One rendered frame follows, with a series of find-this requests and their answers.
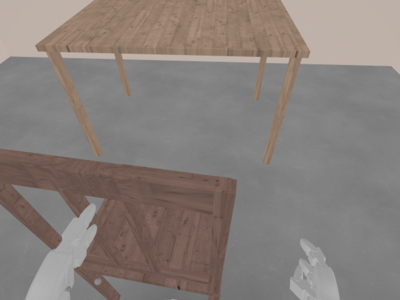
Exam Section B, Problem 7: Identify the chair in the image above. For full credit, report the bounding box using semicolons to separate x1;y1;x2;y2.
0;149;237;300

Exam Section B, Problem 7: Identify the robot right hand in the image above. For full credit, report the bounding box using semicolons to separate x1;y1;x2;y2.
290;238;340;300

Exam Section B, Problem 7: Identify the robot left hand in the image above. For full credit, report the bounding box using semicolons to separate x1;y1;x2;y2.
25;203;97;300

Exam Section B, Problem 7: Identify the table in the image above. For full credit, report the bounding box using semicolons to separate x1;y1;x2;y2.
35;0;310;164

